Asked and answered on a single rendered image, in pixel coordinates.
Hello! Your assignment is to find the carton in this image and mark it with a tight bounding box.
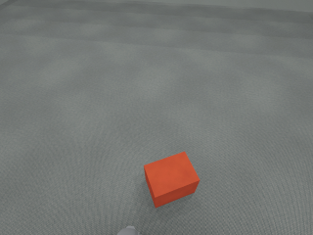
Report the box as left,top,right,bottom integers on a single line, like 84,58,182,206
144,151,200,208

